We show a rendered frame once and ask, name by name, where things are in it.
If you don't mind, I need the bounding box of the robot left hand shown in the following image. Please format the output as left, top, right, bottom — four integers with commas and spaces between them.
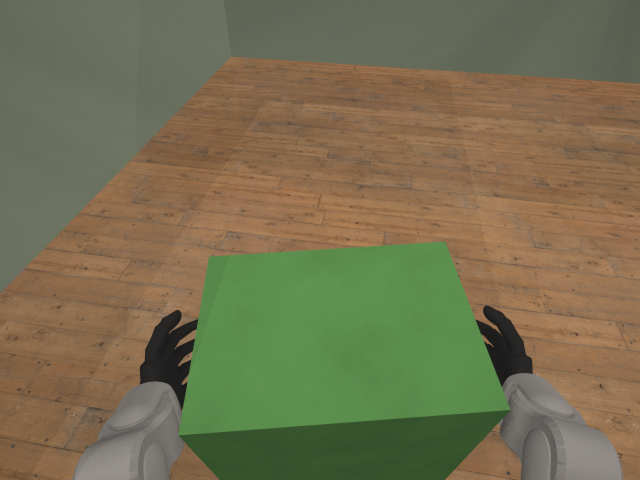
139, 310, 198, 411

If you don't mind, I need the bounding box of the right robot forearm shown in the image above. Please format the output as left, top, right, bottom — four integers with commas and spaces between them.
498, 373, 623, 480

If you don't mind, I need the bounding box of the carton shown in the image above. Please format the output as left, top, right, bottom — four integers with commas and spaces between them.
178, 242, 510, 480

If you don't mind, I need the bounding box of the left robot forearm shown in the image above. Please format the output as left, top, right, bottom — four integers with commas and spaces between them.
72, 382, 184, 480

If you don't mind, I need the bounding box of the robot right hand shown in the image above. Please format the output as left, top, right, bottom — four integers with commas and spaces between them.
475, 305, 533, 386

